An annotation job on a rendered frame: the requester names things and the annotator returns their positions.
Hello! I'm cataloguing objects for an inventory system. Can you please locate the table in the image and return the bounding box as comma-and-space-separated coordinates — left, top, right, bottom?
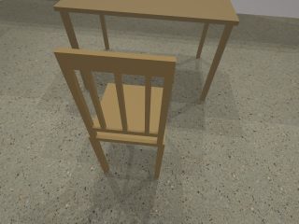
53, 0, 240, 102

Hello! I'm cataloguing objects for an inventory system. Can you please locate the chair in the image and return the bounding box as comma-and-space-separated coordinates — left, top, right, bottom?
53, 48, 177, 178

